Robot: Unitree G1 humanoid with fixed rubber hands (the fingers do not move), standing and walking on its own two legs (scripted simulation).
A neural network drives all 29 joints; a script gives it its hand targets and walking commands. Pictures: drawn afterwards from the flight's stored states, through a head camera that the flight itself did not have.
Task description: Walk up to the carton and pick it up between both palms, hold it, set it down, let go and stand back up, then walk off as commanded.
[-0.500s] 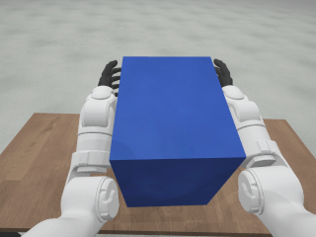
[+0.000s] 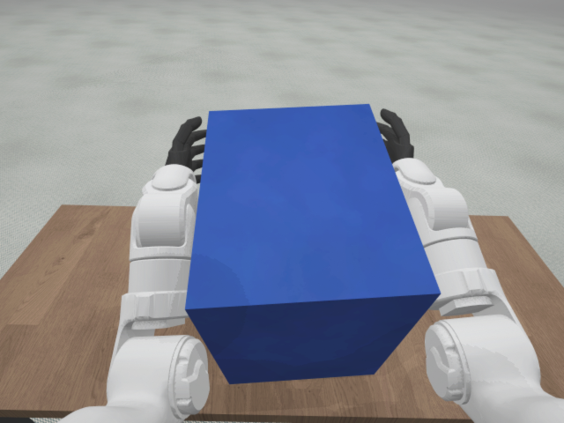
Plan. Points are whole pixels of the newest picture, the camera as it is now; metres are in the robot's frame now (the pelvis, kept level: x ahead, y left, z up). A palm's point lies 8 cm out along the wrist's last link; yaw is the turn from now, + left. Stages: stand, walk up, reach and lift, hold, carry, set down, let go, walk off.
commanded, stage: hold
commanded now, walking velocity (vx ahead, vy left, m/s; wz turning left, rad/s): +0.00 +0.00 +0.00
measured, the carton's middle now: (296, 250) +0.30 +0.00 +0.16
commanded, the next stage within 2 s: none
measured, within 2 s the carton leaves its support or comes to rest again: neither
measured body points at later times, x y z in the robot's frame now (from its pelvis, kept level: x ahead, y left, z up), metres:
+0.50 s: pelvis +0.00 +0.00 +0.00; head -0.07 +0.00 +0.44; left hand +0.39 +0.14 +0.26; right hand +0.41 -0.15 +0.26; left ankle -0.02 +0.12 -0.75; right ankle +0.06 -0.14 -0.75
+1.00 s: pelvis +0.01 +0.00 +0.00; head -0.05 +0.02 +0.45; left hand +0.37 +0.16 +0.24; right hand +0.39 -0.13 +0.25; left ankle -0.02 +0.12 -0.75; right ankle +0.06 -0.14 -0.75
